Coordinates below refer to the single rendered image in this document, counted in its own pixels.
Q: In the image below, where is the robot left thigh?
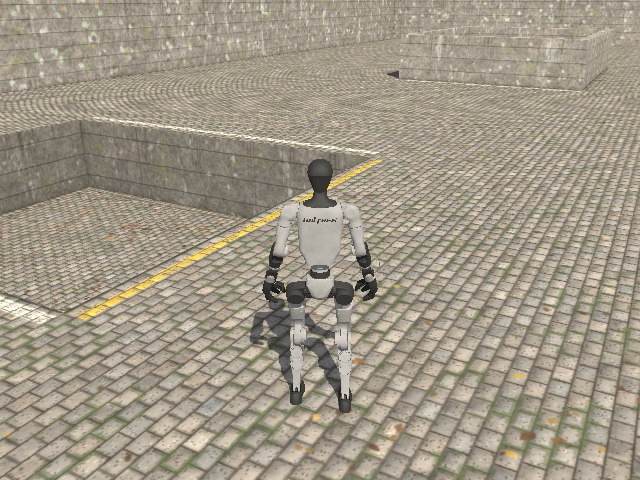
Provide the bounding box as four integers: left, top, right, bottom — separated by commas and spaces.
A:
286, 278, 307, 345

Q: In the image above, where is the robot left forearm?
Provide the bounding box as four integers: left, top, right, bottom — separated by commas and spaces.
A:
264, 242, 283, 283

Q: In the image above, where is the left robot hand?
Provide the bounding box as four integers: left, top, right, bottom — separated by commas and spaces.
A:
262, 280, 286, 303

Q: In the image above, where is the robot right forearm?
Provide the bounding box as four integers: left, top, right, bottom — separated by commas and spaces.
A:
356, 242, 375, 282

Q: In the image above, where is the robot left upper arm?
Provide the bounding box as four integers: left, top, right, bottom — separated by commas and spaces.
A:
273, 202, 299, 258

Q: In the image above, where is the right robot hand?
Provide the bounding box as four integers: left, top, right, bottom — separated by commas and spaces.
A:
355, 278, 378, 301

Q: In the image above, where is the robot right upper arm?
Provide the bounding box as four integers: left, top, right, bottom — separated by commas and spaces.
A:
341, 202, 367, 257

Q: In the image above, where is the robot left shin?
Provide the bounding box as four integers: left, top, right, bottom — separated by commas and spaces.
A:
290, 327, 304, 392

